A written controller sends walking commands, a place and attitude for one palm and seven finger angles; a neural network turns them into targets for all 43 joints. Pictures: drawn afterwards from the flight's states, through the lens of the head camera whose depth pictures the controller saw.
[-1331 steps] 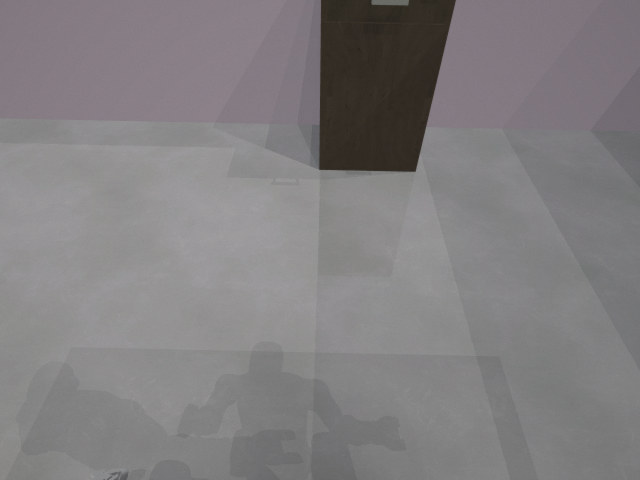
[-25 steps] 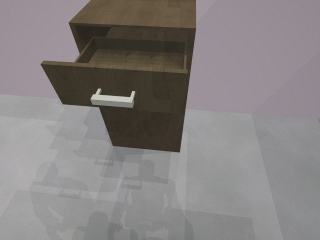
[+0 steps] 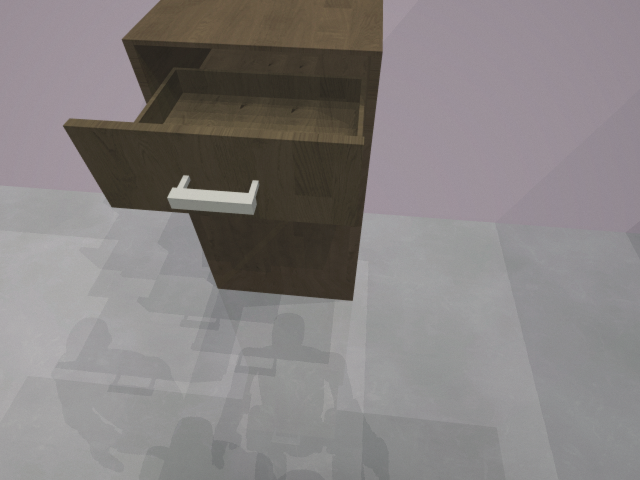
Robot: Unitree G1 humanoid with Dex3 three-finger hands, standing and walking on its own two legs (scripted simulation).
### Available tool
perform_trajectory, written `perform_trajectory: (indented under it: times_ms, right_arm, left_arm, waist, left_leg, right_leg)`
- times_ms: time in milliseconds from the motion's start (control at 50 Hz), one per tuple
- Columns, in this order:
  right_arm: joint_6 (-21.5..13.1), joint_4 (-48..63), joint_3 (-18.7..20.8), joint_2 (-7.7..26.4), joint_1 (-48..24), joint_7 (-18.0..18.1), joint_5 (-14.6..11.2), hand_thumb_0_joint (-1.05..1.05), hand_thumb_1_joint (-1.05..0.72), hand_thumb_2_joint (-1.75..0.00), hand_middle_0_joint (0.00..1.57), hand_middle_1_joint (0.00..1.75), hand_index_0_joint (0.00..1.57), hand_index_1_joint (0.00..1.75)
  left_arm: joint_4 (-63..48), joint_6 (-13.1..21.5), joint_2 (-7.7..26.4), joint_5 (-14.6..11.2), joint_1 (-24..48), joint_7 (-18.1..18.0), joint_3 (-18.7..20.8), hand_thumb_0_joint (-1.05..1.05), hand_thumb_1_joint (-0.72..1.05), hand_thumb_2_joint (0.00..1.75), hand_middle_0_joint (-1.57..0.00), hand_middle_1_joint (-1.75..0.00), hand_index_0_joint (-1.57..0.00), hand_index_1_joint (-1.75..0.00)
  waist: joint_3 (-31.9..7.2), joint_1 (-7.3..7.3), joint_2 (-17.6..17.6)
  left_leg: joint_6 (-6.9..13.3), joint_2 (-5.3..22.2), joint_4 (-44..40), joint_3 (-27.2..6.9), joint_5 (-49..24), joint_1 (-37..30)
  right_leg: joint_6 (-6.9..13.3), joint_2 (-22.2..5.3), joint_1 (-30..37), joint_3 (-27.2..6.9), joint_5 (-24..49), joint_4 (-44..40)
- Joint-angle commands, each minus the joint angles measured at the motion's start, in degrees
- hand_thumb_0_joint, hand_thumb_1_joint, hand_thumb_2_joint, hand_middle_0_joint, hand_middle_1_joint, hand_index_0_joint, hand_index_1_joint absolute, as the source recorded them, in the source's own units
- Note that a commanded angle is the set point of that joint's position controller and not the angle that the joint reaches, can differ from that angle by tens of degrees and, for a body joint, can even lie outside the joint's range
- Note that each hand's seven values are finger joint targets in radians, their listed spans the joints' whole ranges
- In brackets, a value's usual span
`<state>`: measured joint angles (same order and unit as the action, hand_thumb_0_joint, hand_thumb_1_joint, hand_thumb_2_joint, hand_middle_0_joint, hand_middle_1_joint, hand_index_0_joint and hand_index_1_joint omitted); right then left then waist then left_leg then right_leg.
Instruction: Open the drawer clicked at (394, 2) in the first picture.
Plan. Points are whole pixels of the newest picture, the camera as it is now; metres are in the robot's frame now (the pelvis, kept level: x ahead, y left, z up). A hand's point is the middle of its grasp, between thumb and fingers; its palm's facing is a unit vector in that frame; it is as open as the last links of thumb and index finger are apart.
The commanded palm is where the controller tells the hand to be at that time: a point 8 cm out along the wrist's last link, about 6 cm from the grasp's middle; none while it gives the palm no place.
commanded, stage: look to check the result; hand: left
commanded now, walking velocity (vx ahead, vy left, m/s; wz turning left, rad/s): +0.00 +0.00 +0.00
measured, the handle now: (216, 192) +0.52 +0.20 +0.04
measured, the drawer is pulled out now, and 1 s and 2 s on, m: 0.27 0.27 0.27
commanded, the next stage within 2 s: come to a stop and stand still in 0.42 s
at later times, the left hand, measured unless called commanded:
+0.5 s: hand out of the picture +0.06 +0.21 -0.17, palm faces +0.01 -0.96 -0.27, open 7.3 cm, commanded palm none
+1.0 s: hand out of the picture +0.09 +0.23 -0.16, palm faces -0.04 -0.96 -0.28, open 7.3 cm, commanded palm none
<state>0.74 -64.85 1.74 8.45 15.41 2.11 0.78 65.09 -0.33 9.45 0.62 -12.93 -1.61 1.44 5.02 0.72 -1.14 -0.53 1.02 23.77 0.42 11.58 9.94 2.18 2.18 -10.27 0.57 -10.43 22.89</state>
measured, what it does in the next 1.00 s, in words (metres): stands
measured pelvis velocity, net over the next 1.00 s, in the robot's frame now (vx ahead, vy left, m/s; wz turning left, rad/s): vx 0.03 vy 0.02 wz -0.03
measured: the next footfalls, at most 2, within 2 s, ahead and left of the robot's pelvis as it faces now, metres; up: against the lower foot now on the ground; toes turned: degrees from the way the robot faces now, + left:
none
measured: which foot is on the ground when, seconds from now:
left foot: down 0.00-1.00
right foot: down 0.00-1.00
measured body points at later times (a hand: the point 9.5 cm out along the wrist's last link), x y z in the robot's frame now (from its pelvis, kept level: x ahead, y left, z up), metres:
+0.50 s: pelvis +0.01 +0.00 +0.00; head +0.04 -0.01 +0.45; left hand +0.06 +0.26 -0.15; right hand +0.05 -0.25 -0.16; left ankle +0.02 +0.13 -0.74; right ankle +0.02 -0.10 -0.74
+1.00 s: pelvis +0.03 +0.02 +0.00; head +0.03 +0.00 +0.45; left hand +0.09 +0.28 -0.14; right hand +0.06 -0.21 -0.16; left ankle +0.02 +0.13 -0.74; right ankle +0.02 -0.10 -0.74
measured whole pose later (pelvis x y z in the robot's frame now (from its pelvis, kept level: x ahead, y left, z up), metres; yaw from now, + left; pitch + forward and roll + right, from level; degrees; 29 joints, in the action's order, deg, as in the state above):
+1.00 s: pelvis +0.03 +0.02 +0.00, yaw -2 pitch -1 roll +1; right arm -1.2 -58.9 -1.1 11.9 14.0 0.5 1.1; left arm 58.7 0.1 12.7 0.6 -12.1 -1.2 -1.1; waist 1.2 0.2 -1.7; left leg 1.6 -1.6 25.3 2.6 14.9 9.1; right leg 0.1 -0.2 -11.8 -2.1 -15.2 28.3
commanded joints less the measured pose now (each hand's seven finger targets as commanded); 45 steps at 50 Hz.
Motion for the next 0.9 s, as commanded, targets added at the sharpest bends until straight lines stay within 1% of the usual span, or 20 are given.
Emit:
perform_trajectory:
  times_ms: [0,120,140,200,280,340,420,500,540,560,580,600,620,640,660,680,740,760,820,880]
  right_arm:
    - [-0.72,1.73,0.78,5.72,2.56,0.41,-0.11,0.00,-0.90,-0.90,0.20,0.30,0.20,0.30]
    - [-0.74,1.79,1.01,6.87,1.20,0.40,-0.12,0.00,-0.90,-0.90,0.20,0.30,0.20,0.30]
    - [-0.82,1.83,1.03,7.33,0.83,0.46,-0.11,0.00,-0.90,-0.90,0.20,0.30,0.20,0.30]
    - [-0.79,1.95,1.13,7.79,-0.12,0.40,-0.10,0.00,-0.90,-0.90,0.20,0.30,0.20,0.30]
    - [-0.83,2.22,1.32,8.84,-1.07,0.32,-0.10,0.00,-0.90,-0.90,0.20,0.30,0.20,0.30]
    - [-0.97,2.30,1.25,9.76,-2.40,0.27,-0.06,0.00,-0.90,-0.90,0.20,0.30,0.20,0.30]
    - [-1.01,2.60,1.42,10.95,-3.23,0.16,-0.03,0.00,-0.90,-0.90,0.20,0.30,0.20,0.30]
    - [-1.08,2.77,1.49,12.03,-4.75,0.08,-0.07,0.00,-0.90,-0.90,0.20,0.30,0.20,0.30]
    - [-1.19,2.85,1.49,12.77,-5.12,0.01,-0.06,0.00,-0.90,-0.90,0.20,0.30,0.20,0.30]
    - [-1.25,3.11,1.63,13.25,-5.73,0.05,-0.13,0.00,-0.90,-0.90,0.20,0.30,0.20,0.30]
    - [-2.85,6.94,0.59,11.39,-5.31,-0.74,-0.62,0.00,-0.90,-0.90,0.20,0.30,0.20,0.30]
    - [-2.04,7.98,-0.31,6.98,-2.47,-1.04,-0.57,0.00,-0.90,-0.90,0.20,0.30,0.20,0.30]
    - [-1.97,8.68,-0.34,7.59,-1.78,-1.04,-0.52,0.00,-0.90,-0.90,0.20,0.30,0.20,0.30]
    - [-1.93,8.89,-0.34,8.12,-0.80,-1.15,-0.35,0.00,-0.90,-0.90,0.20,0.30,0.20,0.30]
    - [-2.15,9.47,-0.09,9.55,-0.92,-1.23,0.05,0.00,-0.90,-0.90,0.20,0.30,0.20,0.30]
    - [-2.37,10.09,-0.02,10.72,-1.39,-1.11,0.08,0.00,-0.90,-0.90,0.20,0.30,0.20,0.30]
    - [-2.60,11.41,-0.23,12.69,-2.10,-0.96,0.01,0.00,-0.90,-0.90,0.20,0.30,0.20,0.30]
    - [-2.68,11.33,-0.33,12.17,-2.04,-0.95,0.11,0.00,-0.90,-0.90,0.20,0.30,0.20,0.30]
    - [-2.82,10.92,-0.57,13.13,-1.76,-1.02,0.15,0.00,-0.90,-0.90,0.20,0.30,0.20,0.30]
    - [-3.08,10.13,-0.77,12.42,-1.46,-0.93,0.17,0.00,-0.90,-0.90,0.20,0.30,0.20,0.30]
  left_arm:
    - [-1.82,0.96,7.71,-0.07,-1.94,-0.41,1.47,0.00,0.90,0.90,-0.20,-0.30,-0.20,-0.30]
    - [-1.76,1.12,8.75,-0.04,-1.14,-0.38,1.69,0.00,0.90,0.90,-0.20,-0.30,-0.20,-0.30]
    - [-1.73,1.19,8.88,-0.07,-0.89,-0.37,1.70,0.00,0.90,0.90,-0.20,-0.30,-0.20,-0.30]
    - [-1.84,1.18,9.45,-0.03,-0.12,-0.34,1.82,0.00,0.90,0.90,-0.20,-0.30,-0.20,-0.30]
    - [-2.05,1.35,10.54,0.00,0.71,-0.28,1.96,0.00,0.90,0.90,-0.20,-0.30,-0.20,-0.30]
    - [-2.26,1.44,11.22,-0.03,1.66,-0.18,2.06,0.00,0.90,0.90,-0.20,-0.30,-0.20,-0.30]
    - [-2.65,1.55,12.28,-0.02,2.75,-0.11,2.20,0.00,0.90,0.90,-0.20,-0.30,-0.20,-0.30]
    - [-2.91,1.66,13.25,-0.04,3.93,-0.05,2.24,0.00,0.90,0.90,-0.20,-0.30,-0.20,-0.30]
    - [-3.05,1.79,13.90,-0.02,4.51,0.04,2.36,0.00,0.90,0.90,-0.20,-0.30,-0.20,-0.30]
    - [-3.28,1.92,14.43,0.02,4.53,0.00,2.50,0.00,0.90,0.90,-0.20,-0.30,-0.20,-0.30]
    - [-3.07,3.52,9.74,0.33,-5.58,-2.72,0.81,0.00,0.90,0.90,-0.20,-0.30,-0.20,-0.30]
    - [-5.44,3.79,12.67,-0.03,-1.59,-2.46,0.85,0.00,0.90,0.90,-0.20,-0.30,-0.20,-0.30]
    - [-6.88,3.60,12.43,0.03,-0.65,-2.10,0.50,0.00,0.90,0.90,-0.20,-0.30,-0.20,-0.30]
    - [-7.81,3.43,12.43,0.11,0.77,-1.78,0.40,0.00,0.90,0.90,-0.20,-0.30,-0.20,-0.30]
    - [-8.84,3.21,13.35,0.03,2.21,-1.29,0.53,0.00,0.90,0.90,-0.20,-0.30,-0.20,-0.30]
    - [-9.45,2.90,13.18,-0.03,2.49,-0.95,0.33,0.00,0.90,0.90,-0.20,-0.30,-0.20,-0.30]
    - [-9.58,2.05,12.29,0.01,1.46,-0.39,-0.20,0.00,0.90,0.90,-0.20,-0.30,-0.20,-0.30]
    - [-9.70,1.80,11.82,0.07,1.08,-0.29,-0.24,0.00,0.90,0.90,-0.20,-0.30,-0.20,-0.30]
    - [-9.86,1.53,11.97,-0.02,1.00,-0.04,-0.50,0.00,0.90,0.90,-0.20,-0.30,-0.20,-0.30]
    - [-9.74,1.43,11.32,-0.09,0.06,-0.02,-0.64,0.00,0.90,0.90,-0.20,-0.30,-0.20,-0.30]
  waist:
    - [-0.44,-0.16,0.09]
    - [-1.46,-0.09,1.00]
    - [-1.83,-0.04,0.17]
    - [-0.97,-0.14,0.14]
    - [-2.00,0.03,1.50]
    - [-2.31,-0.12,-0.13]
    - [-2.92,-0.09,1.41]
    - [-3.00,-0.11,0.14]
    - [-3.60,-0.09,1.06]
    - [-3.66,-0.31,1.55]
    - [-14.62,-2.24,0.70]
    - [-16.59,0.42,3.45]
    - [-14.46,0.39,2.67]
    - [-11.20,1.41,0.67]
    - [-7.99,1.22,-3.54]
    - [-4.47,0.70,-4.32]
    - [-0.69,-0.30,1.49]
    - [0.44,-0.55,0.31]
    - [0.61,-0.59,1.39]
    - [-1.32,-0.86,0.43]
  left_leg:
    - [2.20,4.24,-4.56,-4.29,-1.41,-0.28]
    - [2.05,4.33,-4.26,-4.03,-2.77,-1.25]
    - [2.00,4.39,-4.20,-4.08,-3.32,-1.53]
    - [2.02,4.48,-4.66,-4.27,-2.72,-1.14]
    - [2.00,4.58,-4.42,-4.08,-3.59,-2.13]
    - [1.83,4.71,-4.86,-4.25,-4.39,-2.17]
    - [1.84,4.84,-4.99,-4.27,-5.01,-2.37]
    - [1.77,4.95,-5.36,-4.34,-5.47,-2.76]
    - [1.71,5.01,-5.66,-4.59,-6.18,-2.94]
    - [1.84,5.09,-5.54,-4.51,-6.84,-3.57]
    - [0.53,4.94,7.63,1.11,-6.94,-3.01]
    - [0.33,1.64,5.87,-1.31,5.58,2.55]
    - [0.08,1.93,3.95,-0.96,5.84,1.74]
    - [0.20,2.00,1.97,-1.75,1.50,0.29]
    - [0.69,2.82,0.17,-1.91,-3.36,-1.16]
    - [1.60,4.20,-0.58,-3.64,-7.18,0.40]
    - [2.91,5.12,-3.34,-5.57,-3.63,3.47]
    - [3.02,5.09,-4.10,-5.75,-3.31,3.84]
    - [3.25,4.77,-5.57,-6.36,0.92,4.41]
    - [3.42,4.82,-5.54,-6.03,-1.19,2.86]
  right_leg:
    - [1.21,-6.78,-1.74,-6.29,-1.92,-6.58]
    - [1.19,-7.07,-0.87,-6.25,0.02,-6.69]
    - [1.25,-7.09,-0.66,-6.36,0.99,-6.53]
    - [1.13,-7.11,-0.63,-6.39,0.74,-6.89]
    - [1.01,-7.33,-0.02,-6.38,2.10,-7.18]
    - [1.11,-7.48,0.55,-6.39,3.93,-6.70]
    - [0.89,-7.64,1.45,-6.37,4.95,-7.00]
    - [0.73,-7.85,1.90,-6.35,6.20,-7.17]
    - [0.74,-7.93,2.61,-6.18,6.94,-7.15]
    - [0.75,-7.90,2.56,-6.23,8.27,-7.12]
    - [-3.10,-13.40,9.39,-9.31,36.23,-1.29]
    - [0.46,-15.44,12.71,-13.10,31.93,0.56]
    - [2.88,-15.12,7.85,-12.39,22.36,0.05]
    - [3.22,-13.02,3.16,-10.77,16.42,-0.15]
    - [3.18,-10.65,-0.45,-9.10,13.64,0.88]
    - [2.02,-8.55,-1.96,-7.51,10.00,1.42]
    - [0.85,-6.38,-2.77,-6.61,-0.22,0.67]
    - [0.87,-6.13,-3.48,-6.40,-1.28,0.73]
    - [0.57,-5.91,-3.60,-6.74,-4.55,0.51]
    - [0.47,-6.03,-2.64,-6.47,-2.09,1.13]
